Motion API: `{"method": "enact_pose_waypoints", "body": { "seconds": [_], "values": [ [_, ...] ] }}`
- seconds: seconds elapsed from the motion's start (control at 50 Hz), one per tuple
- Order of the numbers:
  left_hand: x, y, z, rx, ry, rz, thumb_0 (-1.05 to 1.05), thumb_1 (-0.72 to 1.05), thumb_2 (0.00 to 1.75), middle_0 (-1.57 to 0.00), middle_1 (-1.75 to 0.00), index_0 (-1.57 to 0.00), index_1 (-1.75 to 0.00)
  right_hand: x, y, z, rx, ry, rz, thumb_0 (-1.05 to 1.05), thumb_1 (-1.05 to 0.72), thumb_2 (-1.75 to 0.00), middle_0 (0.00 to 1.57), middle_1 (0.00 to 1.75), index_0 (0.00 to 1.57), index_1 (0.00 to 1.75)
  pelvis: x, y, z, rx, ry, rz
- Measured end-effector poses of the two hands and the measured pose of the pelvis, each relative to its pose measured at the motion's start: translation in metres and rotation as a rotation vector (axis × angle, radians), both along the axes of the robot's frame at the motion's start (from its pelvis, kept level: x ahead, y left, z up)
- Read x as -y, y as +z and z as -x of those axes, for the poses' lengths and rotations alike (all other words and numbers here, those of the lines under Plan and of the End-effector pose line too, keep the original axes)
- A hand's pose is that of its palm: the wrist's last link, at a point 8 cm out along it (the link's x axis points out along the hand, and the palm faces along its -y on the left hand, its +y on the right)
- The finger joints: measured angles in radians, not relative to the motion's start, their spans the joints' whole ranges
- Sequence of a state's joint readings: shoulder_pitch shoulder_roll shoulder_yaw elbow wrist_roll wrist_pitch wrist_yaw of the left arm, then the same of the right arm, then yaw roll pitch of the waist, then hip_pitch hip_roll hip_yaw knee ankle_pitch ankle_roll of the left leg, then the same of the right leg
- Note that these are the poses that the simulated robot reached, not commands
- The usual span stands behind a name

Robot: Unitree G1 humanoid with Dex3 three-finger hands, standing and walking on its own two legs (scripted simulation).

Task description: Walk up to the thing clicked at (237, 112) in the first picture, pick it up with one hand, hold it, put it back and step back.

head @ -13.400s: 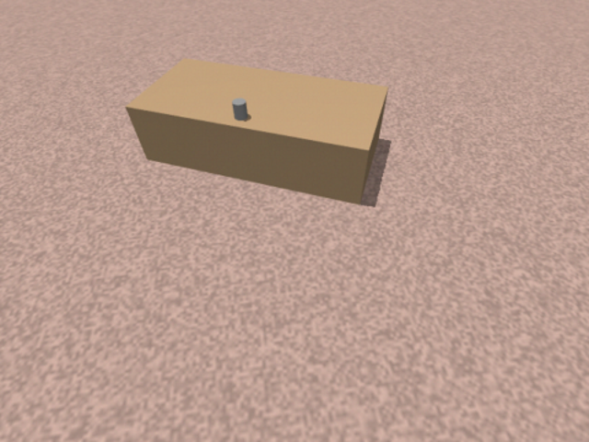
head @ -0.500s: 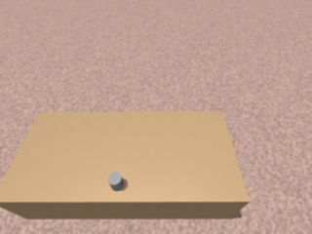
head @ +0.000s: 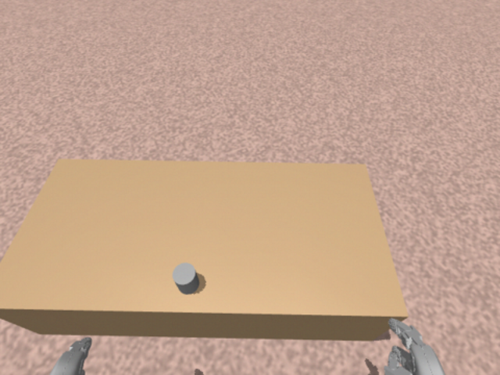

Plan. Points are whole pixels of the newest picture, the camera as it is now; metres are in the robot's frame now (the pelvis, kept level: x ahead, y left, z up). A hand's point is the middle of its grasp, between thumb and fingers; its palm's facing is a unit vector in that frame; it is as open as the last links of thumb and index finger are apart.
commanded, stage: go down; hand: left
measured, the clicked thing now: (186, 278) +0.42 +0.21 -0.38
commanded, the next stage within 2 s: none
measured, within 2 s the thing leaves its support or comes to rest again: neither
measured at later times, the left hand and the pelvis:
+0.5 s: hand out of the picture +0.15 +0.27 -0.11, palm faces +0.04 -0.94 -0.34, open 17.1 cm; pelvis +0.01 +0.00 -0.04, yaw +1 degrees
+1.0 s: hand (65, 341) +0.20 +0.33 -0.08, palm faces +0.15 -0.94 -0.32, open 17.0 cm; pelvis -0.02 +0.00 -0.04, yaw +1 degrees
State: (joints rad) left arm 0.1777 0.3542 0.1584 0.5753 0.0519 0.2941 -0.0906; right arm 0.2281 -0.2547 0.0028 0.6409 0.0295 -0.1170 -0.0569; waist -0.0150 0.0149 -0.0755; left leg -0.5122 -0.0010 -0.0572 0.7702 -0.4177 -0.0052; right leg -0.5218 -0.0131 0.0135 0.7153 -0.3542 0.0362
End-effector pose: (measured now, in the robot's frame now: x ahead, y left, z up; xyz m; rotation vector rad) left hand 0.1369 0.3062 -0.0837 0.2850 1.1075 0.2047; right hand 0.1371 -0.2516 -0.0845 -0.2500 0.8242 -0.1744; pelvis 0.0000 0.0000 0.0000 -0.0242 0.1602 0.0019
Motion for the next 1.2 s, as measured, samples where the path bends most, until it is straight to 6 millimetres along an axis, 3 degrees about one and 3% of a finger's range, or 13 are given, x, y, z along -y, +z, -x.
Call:
{"method": "enact_pose_waypoints", "body": {
  "seconds": [0.14, 0.28, 0.76, 0.84, 1.04, 1.2],
  "values": [
    [-0.002, 0.001, -0.006, 0.021, -0.012, -0.004, 0.0, -0.4, 0.07, -0.07, -0.06, -0.07, -0.06, -0.004, -0.003, -0.021, 0.053, 0.012, 0.021, 0.01, -0.87, -0.88, 0.2, 0.3, 0.2, 0.3, -0.001, -0.012, -0.008, -0.03, 0.011, 0.01],
    [-0.005, 0.005, -0.007, 0.023, -0.013, -0.008, 0.0, -0.43, 0.05, -0.08, -0.05, -0.07, -0.05, -0.006, -0.01, -0.028, 0.086, 0.006, 0.021, 0.01, -0.86, -0.88, 0.2, 0.3, 0.2, 0.3, 0.0, -0.023, -0.012, -0.061, 0.017, 0.017],
    [-0.023, 0.014, 0.018, 0.09, 0.022, -0.014, 0.0, -0.44, 0.05, -0.07, -0.02, -0.06, -0.02, 0.002, -0.015, -0.006, 0.159, -0.013, 0.076, 0.01, -0.85, -0.88, 0.2, 0.3, 0.2, 0.3, 0.005, -0.041, 0.009, -0.071, 0.032, 0.029],
    [-0.034, 0.016, 0.006, 0.146, 0.033, -0.02, 0.0, -0.43, 0.05, -0.07, -0.02, -0.06, -0.03, 0.001, -0.016, -0.001, 0.157, 0.0, 0.091, 0.01, -0.85, -0.88, 0.2, 0.3, 0.2, 0.3, 0.005, -0.042, 0.015, -0.066, 0.035, 0.032],
    [-0.071, 0.039, -0.052, 0.298, 0.035, -0.008, 0.0, -0.43, 0.06, -0.07, -0.03, -0.06, -0.04, 0.003, -0.019, 0.023, 0.112, -0.013, 0.109, 0.01, -0.85, -0.88, 0.2, 0.3, 0.2, 0.3, 0.003, -0.038, 0.021, -0.062, 0.026, 0.034],
    [-0.087, 0.037, -0.069, 0.333, 0.017, 0.044, 0.0, -0.48, 0.06, -0.08, -0.03, -0.06, -0.04, 0.011, -0.025, 0.048, 0.033, -0.038, 0.126, 0.01, -0.87, -0.89, 0.2, 0.3, 0.2, 0.3, -0.001, -0.039, 0.019, -0.086, 0.011, 0.032]
  ]
}}
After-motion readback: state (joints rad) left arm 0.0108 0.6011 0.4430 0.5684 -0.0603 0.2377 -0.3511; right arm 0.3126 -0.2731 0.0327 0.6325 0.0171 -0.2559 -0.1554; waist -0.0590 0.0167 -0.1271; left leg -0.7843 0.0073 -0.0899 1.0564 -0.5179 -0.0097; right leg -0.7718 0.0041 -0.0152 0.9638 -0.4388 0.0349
